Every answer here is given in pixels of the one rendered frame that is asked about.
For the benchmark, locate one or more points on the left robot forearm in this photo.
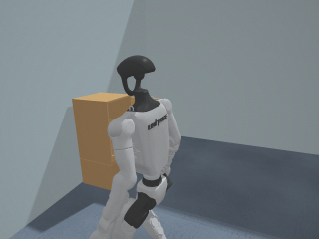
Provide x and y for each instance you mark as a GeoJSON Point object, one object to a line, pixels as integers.
{"type": "Point", "coordinates": [118, 197]}

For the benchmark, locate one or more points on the humanoid robot torso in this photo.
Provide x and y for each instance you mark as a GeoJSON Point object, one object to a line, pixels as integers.
{"type": "Point", "coordinates": [151, 150]}

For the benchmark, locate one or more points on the left robot upper arm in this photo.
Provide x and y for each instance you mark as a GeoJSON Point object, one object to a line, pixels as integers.
{"type": "Point", "coordinates": [120, 132]}

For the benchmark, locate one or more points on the right robot forearm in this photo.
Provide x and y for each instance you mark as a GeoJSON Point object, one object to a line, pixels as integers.
{"type": "Point", "coordinates": [171, 154]}

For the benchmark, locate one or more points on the robot right hand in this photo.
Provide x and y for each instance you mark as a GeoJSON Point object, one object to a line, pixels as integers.
{"type": "Point", "coordinates": [166, 171]}

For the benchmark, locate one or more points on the cupboard door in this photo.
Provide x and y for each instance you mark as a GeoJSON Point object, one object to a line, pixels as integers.
{"type": "Point", "coordinates": [133, 100]}

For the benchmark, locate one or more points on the right robot upper arm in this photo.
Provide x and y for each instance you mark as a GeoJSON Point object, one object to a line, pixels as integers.
{"type": "Point", "coordinates": [173, 132]}

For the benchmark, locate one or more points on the right robot shin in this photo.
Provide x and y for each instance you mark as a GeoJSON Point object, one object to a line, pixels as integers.
{"type": "Point", "coordinates": [153, 227]}

